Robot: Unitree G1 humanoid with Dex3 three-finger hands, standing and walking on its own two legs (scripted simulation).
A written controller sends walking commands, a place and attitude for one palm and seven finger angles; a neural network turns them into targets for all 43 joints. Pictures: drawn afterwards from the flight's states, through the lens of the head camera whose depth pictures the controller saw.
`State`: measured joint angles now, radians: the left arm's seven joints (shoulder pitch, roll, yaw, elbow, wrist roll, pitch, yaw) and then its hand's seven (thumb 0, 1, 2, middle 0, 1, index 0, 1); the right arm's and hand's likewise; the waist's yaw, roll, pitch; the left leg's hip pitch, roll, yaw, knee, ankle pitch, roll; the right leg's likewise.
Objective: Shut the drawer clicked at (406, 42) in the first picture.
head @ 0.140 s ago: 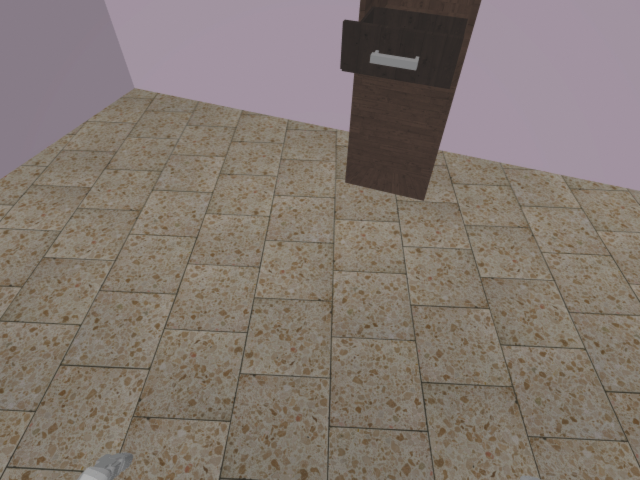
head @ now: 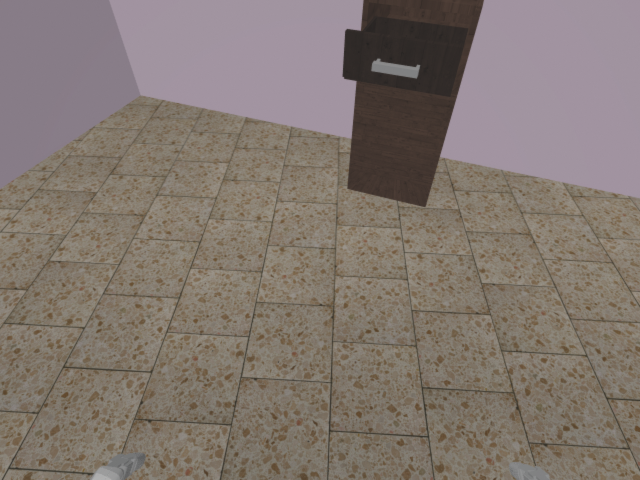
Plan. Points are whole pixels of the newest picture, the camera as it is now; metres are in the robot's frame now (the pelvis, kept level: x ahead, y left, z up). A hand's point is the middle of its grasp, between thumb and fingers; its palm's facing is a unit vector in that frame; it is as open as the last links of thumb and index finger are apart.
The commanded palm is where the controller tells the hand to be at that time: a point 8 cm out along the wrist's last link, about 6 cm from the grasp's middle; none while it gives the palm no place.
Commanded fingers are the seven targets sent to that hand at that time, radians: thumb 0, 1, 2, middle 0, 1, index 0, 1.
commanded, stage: stand and wait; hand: left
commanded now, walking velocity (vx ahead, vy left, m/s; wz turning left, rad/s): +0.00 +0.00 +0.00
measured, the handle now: (396, 66) +1.23 -0.15 +0.00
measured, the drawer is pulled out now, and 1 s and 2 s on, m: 0.30 0.30 0.30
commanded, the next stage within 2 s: look at it before walking up in 0.76 s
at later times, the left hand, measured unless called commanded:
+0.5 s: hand out of the picture +0.04 +0.23 -0.15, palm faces -0.02 -0.94 -0.34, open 7.4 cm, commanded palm none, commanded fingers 0.00 0.90 0.90 -0.20 -0.30 -0.20 -0.30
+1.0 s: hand out of the picture +0.05 +0.23 -0.15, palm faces -0.03 -0.94 -0.33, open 7.4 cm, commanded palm none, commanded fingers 0.00 0.90 0.90 -0.20 -0.30 -0.20 -0.30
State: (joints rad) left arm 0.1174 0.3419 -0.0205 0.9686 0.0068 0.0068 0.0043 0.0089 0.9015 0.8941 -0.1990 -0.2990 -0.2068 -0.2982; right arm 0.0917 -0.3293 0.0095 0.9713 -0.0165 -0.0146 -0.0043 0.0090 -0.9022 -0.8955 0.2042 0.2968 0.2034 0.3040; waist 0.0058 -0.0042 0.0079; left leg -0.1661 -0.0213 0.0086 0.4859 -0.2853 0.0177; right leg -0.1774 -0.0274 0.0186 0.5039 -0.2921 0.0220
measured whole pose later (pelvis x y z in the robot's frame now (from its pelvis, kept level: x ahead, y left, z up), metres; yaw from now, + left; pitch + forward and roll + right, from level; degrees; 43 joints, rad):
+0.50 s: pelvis -0.02 -0.02 +0.01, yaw +0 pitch -3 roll +0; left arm 0.16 0.34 -0.01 1.08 0.01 0.00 0.00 0.01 0.90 0.89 -0.20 -0.30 -0.21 -0.30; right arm 0.14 -0.35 0.00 1.10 -0.01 -0.01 0.00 0.01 -0.90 -0.90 0.20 0.30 0.20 0.30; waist 0.00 0.00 0.04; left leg -0.15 0.01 -0.01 0.41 -0.21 -0.01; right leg -0.16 0.00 0.00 0.42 -0.22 0.00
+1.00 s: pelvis -0.02 -0.02 +0.01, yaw +0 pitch -2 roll +0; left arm 0.13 0.34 -0.01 1.08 0.01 -0.01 0.00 0.01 0.90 0.89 -0.20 -0.30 -0.21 -0.30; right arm 0.13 -0.33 0.01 1.12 -0.01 -0.02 0.00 0.01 -0.90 -0.90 0.20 0.30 0.20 0.30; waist 0.00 -0.01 0.03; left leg -0.15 0.01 0.00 0.38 -0.20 -0.01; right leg -0.17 0.00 0.01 0.40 -0.20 0.00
